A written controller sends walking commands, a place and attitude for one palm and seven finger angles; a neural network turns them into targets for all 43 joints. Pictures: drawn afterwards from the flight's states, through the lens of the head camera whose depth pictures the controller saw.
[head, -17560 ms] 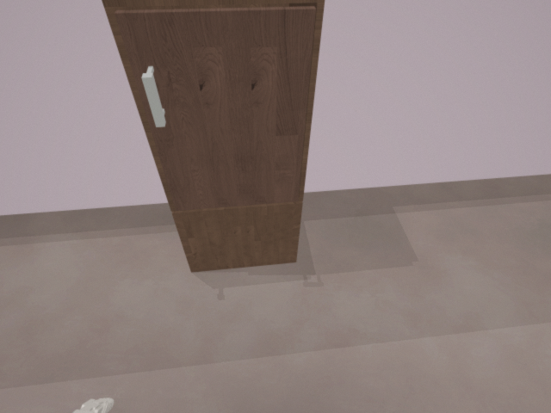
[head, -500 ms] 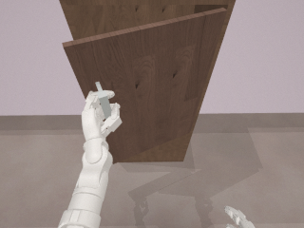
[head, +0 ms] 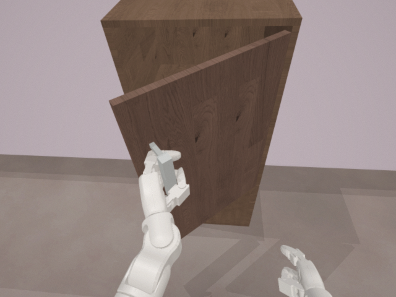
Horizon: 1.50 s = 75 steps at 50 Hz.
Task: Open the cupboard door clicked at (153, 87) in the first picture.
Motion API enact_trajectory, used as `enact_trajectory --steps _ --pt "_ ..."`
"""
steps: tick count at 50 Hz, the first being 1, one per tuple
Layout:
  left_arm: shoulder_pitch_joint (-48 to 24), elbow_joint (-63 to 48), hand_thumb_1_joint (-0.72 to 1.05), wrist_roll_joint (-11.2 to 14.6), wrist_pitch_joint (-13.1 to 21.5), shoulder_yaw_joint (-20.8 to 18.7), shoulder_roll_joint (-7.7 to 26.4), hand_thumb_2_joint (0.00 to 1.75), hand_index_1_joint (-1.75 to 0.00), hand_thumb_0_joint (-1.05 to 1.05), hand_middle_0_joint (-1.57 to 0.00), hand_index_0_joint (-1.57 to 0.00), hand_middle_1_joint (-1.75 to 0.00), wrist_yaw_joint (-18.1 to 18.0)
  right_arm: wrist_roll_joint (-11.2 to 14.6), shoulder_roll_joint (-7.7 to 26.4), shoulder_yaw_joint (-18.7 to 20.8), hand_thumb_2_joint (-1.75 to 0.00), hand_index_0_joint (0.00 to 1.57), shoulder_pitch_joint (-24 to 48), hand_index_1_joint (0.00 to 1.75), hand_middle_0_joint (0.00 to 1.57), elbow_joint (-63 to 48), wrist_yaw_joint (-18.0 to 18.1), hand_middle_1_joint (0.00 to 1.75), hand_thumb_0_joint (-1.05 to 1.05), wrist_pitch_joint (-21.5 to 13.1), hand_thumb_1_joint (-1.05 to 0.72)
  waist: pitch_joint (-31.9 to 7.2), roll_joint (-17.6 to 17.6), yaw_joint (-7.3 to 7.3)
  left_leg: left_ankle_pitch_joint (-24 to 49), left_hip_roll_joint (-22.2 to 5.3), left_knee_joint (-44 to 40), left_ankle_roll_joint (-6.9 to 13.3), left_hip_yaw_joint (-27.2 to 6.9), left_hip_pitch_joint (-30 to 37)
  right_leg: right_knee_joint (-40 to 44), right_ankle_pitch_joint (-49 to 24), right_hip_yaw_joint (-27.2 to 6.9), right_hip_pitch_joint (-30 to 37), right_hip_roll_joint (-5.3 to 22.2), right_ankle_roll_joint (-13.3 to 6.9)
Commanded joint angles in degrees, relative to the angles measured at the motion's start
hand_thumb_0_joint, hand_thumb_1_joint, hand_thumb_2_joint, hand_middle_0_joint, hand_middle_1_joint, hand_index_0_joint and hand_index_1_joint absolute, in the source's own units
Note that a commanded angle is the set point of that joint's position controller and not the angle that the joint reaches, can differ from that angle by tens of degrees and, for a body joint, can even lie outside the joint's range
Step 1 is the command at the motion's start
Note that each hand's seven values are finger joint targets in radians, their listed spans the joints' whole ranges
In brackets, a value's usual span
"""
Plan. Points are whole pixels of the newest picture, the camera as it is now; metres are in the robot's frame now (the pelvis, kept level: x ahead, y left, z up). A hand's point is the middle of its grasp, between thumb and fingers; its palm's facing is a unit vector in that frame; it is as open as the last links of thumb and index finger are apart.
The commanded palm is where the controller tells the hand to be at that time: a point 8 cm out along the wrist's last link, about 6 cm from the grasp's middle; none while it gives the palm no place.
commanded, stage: open thumb and fingers to let go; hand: left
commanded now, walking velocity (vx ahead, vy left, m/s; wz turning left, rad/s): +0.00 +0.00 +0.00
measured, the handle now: (163, 171) +0.34 +0.09 +0.09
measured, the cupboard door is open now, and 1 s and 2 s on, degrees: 41 42 44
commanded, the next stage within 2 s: slide the hand sideways off the handle in 0.74 s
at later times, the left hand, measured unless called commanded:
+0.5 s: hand (179, 185) +0.31 +0.05 +0.09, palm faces +0.31 -0.95 -0.03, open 13.3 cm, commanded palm +0.26 +0.09 +0.09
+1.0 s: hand (176, 201) +0.27 +0.06 +0.09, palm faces -0.10 -0.99 -0.09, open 15.9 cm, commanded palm +0.25 +0.09 +0.09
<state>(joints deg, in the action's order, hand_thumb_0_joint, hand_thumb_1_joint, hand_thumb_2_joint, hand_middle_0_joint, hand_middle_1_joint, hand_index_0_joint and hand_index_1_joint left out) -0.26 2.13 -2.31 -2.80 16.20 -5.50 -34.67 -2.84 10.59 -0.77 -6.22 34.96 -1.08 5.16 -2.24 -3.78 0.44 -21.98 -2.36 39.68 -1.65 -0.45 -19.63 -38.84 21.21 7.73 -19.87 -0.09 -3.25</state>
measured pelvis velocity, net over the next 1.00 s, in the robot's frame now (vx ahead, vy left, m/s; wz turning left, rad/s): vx -0.02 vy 0.03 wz -0.01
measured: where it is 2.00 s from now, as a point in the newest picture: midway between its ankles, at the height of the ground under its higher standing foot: outside the picture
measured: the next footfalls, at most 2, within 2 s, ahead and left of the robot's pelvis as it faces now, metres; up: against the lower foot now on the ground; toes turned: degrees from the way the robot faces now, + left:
none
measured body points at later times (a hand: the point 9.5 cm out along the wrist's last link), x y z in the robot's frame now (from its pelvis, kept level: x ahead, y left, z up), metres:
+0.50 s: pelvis -0.01 +0.00 +0.00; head +0.00 -0.02 +0.45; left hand +0.29 +0.10 +0.10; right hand +0.16 -0.21 -0.11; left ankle -0.01 +0.14 -0.72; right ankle +0.00 -0.08 -0.72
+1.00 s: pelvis -0.02 +0.03 +0.00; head -0.01 +0.02 +0.45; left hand +0.27 +0.11 +0.09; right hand +0.15 -0.18 -0.10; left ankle -0.01 +0.14 -0.72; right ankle +0.00 -0.08 -0.72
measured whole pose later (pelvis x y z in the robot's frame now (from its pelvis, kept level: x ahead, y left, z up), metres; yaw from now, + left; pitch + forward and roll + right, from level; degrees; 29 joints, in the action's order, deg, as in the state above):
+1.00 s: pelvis -0.02 +0.03 +0.00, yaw +0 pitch +2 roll +0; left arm -3.5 6.9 -2.2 6.3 16.8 0.5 -11.4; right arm -0.9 10.4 -1.5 -11.5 32.5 0.1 2.3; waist -2.0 -2.0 -1.4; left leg -21.2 0.0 42.2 0.8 1.1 -23.1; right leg -41.8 20.1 6.1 -23.8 2.4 -1.3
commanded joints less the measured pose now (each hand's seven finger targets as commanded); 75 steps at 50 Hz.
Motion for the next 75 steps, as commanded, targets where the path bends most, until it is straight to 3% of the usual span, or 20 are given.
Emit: enact_trajectory --steps 1,6,12,16,22,36,38,42,43,44,46,49,53,57,60,62,65,67,71,75 --pt "-14.4 -10.5 0.55 -1.8 4.6 -2.6 -7.8 0.75 -1.31 0.0 -0.38 -0.38 -1.31 -1.3 -0.5 3.5 1.2 -0.9 0.2 6.0 0.3 0.2 -8.6 1.0 0.3 0.0 -3.2 -0.9 -12.5 11.7 -0.8 13.2 3.8 -2.1 2.1 0.2 1.3 9.7 -18.6 -8.3 6.0 3.5 3.1" --pt "-14.2 -11.1 0.2 -2.4 6.5 -1.1 -8.1 0.6 -1.27 0.0 -0.35 -0.35 -1.27 0.5 -0.4 3.9 1.8 -0.9 0.2 3.4 0.3 0.2 -9.0 1.1 0.3 0.0 -3.6 -0.9 -15.9 9.7 -0.45 15.3 3.4 -2.7 2.1 0.4 1.4 7.0 -25.4 -7.7 7.8 3.5 3.3" --pt "-15.6 -9.6 -0.22 -1.8 8.1 -2.5 -6.0 0.42 -1.23 0.0 -0.32 -0.32 -1.23 1.4 -0.2 4.2 1.8 -0.9 0.2 3.7 0.3 0.2 -9.0 1.8 0.3 0.0 -4.2 -0.9 -13.4 11.0 -0.43 12.9 3.6 -2.8 2.4 0.4 0.7 9.4 -20.0 -8.8 6.7 3.8 3.4" --pt "-17.2 -8.7 -0.5 -2.6 8.8 -1.0 -7.8 0.3 -1.2 0.0 -0.3 -0.3 -1.2 0.7 -0.3 4.1 1.8 -0.9 0.2 3.3 0.3 0.2 -8.7 1.5 0.3 0.0 -4.9 -0.9 -12.9 10.2 -0.14 13.2 3.4 -2.9 2.5 0.3 1.2 8.6 -17.4 -7.5 4.8 3.2 2.8" --pt "-16.7 -7.0 -0.5 -2.2 8.7 -1.6 -7.7 0.3 -1.0 0.0 -0.27 -0.27 -1.0 0.2 -0.1 4.2 1.9 -0.9 0.2 3.6 0.3 0.2 -8.8 1.5 0.3 0.0 -5.1 -0.9 -12.3 11.1 -0.68 12.7 3.3 -3.4 2.4 0.5 1.3 9.1 -14.7 -6.8 4.7 2.6 2.4" --pt "-21.0 -5.6 -0.5 -2.7 6.8 0.3 -10.9 0.3 -0.3 0.0 -0.15 -0.15 -0.3 -1.6 0.1 3.9 1.7 -0.9 0.2 4.9 0.3 0.2 -8.7 0.6 0.3 0.0 -4.3 -0.9 -12.4 7.1 -0.83 13.4 2.4 -3.9 2.0 0.3 1.9 6.0 -11.7 -3.8 1.9 0.9 1.0" --pt "-20.9 -5.4 -0.5 -3.1 6.2 1.3 -12.2 0.3 -0.3 0.0 -0.15 -0.15 -0.3 -1.9 0.1 3.9 1.7 -0.9 0.2 5.0 0.3 0.2 -8.6 0.2 0.3 0.0 -4.3 -0.9 -12.0 5.8 -0.95 14.0 2.0 -4.1 1.7 -0.3 1.8 4.6 -11.9 -3.0 0.8 0.5 0.7" --pt "-20.4 -4.9 -0.5 -3.1 5.3 1.3 -12.6 0.3 -0.3 0.0 -0.15 -0.15 -0.3 -2.1 0.1 3.9 1.7 -0.9 0.2 5.1 0.3 0.2 -8.5 -0.1 0.3 0.0 -4.1 -0.9 -12.4 8.3 -1.21 13.7 1.8 -3.9 1.6 -0.6 1.1 4.3 -11.1 -2.6 0.6 0.3 0.7" --pt "-19.7 -5.0 -0.5 -7.9 7.8 13.3 -6.8 0.3 -0.3 0.0 -0.15 -0.15 -0.3 10.9 0.3 6.0 1.7 -0.9 0.2 -0.8 0.3 0.2 -7.4 -0.1 0.3 0.0 -3.4 -0.9 -8.6 11.9 4.05 14.9 2.2 -3.9 2.9 -0.5 2.3 3.4 -16.6 -5.0 -1.3 0.7 0.9" --pt "-23.5 -8.5 -0.5 -5.8 11.0 8.6 -2.4 0.3 -0.3 0.0 -0.15 -0.15 -0.3 17.7 0.8 5.9 2.0 -0.9 0.2 -1.3 0.3 0.2 -9.4 0.7 0.3 0.0 -3.8 -0.9 -13.4 10.4 2.8 15.9 2.6 -3.1 3.3 -0.3 2.6 2.5 -19.4 -4.9 0.4 0.7 0.9" --pt "-22.8 -10.6 -0.5 -3.7 14.2 8.2 -0.1 0.3 -0.3 0.0 -0.15 -0.15 -0.3 25.5 1.3 5.8 1.6 -0.9 0.2 -1.2 0.3 0.2 -11.0 1.7 0.3 0.0 -4.8 -0.9 -17.6 6.6 1.52 17.0 3.0 -2.5 3.6 -0.1 3.9 1.3 -21.7 -5.2 2.5 0.9 0.7" --pt "-22.4 -9.4 -0.5 2.1 14.9 7.7 -1.4 0.3 -0.3 0.0 -0.15 -0.15 -0.3 32.8 3.0 5.3 0.4 -0.9 0.2 -0.5 0.3 0.2 -12.4 2.2 0.3 0.0 -6.9 -0.9 -13.4 3.1 1.94 12.4 2.6 -3.3 3.0 -1.1 3.6 1.9 -15.3 -4.2 -0.5 0.5 0.6" --pt "-20.3 -7.5 -0.5 7.4 12.4 1.7 -1.6 0.3 -0.3 0.0 -0.15 -0.15 -0.3 29.8 3.9 5.6 -0.1 -0.9 0.2 1.3 0.3 0.2 -12.8 2.4 0.3 0.0 -9.2 -0.9 -8.4 7.6 0.55 4.2 2.2 -6.3 2.2 -2.5 1.0 4.2 -4.5 -2.9 -2.2 -0.1 1.2" --pt "-14.8 -8.9 -0.5 5.3 12.0 -2.3 1.7 0.3 -0.3 0.0 -0.15 -0.15 -0.3 25.0 3.2 5.7 0.2 -0.9 0.2 0.7 0.3 0.2 -13.0 1.5 0.3 0.0 -9.6 -0.9 -11.0 10.2 -2.03 7.1 2.2 -7.2 2.0 -1.5 0.9 4.1 -6.2 -3.5 1.0 0.1 1.2" --pt "-13.9 -10.9 -0.5 2.9 12.7 -1.8 2.2 0.3 -0.3 0.0 -0.15 -0.15 -0.3 23.8 2.9 5.3 0.2 -0.9 0.2 0.6 0.3 0.2 -13.4 1.0 0.3 0.0 -9.4 -0.9 -9.8 8.8 -1.68 7.0 2.1 -6.9 2.3 -0.4 0.9 4.5 -6.5 -4.2 0.5 0.3 1.3" --pt "-10.9 -11.7 -0.5 1.9 13.1 -3.7 4.8 0.3 -0.3 0.0 -0.15 -0.15 -0.3 23.7 2.8 5.4 0.3 -0.9 0.2 0.7 0.3 0.2 -13.6 0.9 0.3 0.0 -9.1 -0.9 -9.8 7.3 -2.8 7.4 2.2 -7.2 2.2 0.0 0.7 4.9 -6.7 -4.7 1.7 0.3 0.9" --pt "-6.2 -15.7 -0.5 2.3 13.5 -3.6 4.7 0.3 -0.3 0.0 -0.15 -0.15 -0.3 24.5 2.8 5.0 0.3 -0.9 0.2 0.9 0.3 0.2 -14.6 0.7 0.3 0.0 -9.0 -0.9 -10.8 5.6 -3.03 9.4 2.2 -6.9 2.3 1.2 1.5 4.9 -10.3 -5.0 3.6 0.3 0.9" --pt "-2.5 -16.7 -0.5 3.0 13.1 -5.4 6.6 0.3 -0.3 0.0 -0.15 -0.15 -0.3 25.3 2.9 5.1 0.2 -0.9 0.2 1.1 0.3 0.2 -14.8 0.8 0.3 0.0 -8.6 -0.9 -10.1 7.2 -3.31 9.7 2.2 -7.0 2.3 1.3 0.7 5.6 -11.0 -5.3 4.9 0.4 0.9" --pt "-0.6 -19.6 -0.5 3.7 12.5 -5.0 6.6 0.3 -0.3 0.0 -0.15 -0.15 -0.3 26.8 2.9 5.1 -0.1 -0.9 0.2 1.4 0.3 0.2 -15.3 1.4 0.3 0.0 -8.8 -0.9 -6.7 8.2 -2.02 7.2 2.5 -6.8 2.7 1.5 0.5 7.1 -8.6 -5.9 3.2 0.4 1.6" --pt "4.4 -23.2 -0.5 4.8 12.9 -6.8 8.3 0.3 -0.3 0.0 -0.15 -0.15 -0.3 28.3 2.9 5.2 0.0 -0.9 0.2 1.1 0.3 0.2 -15.5 1.9 0.3 0.0 -9.5 -0.9 -7.6 7.8 -2.24 8.5 2.7 -6.3 2.7 1.5 0.9 6.9 -10.7 -6.1 4.1 0.5 1.8"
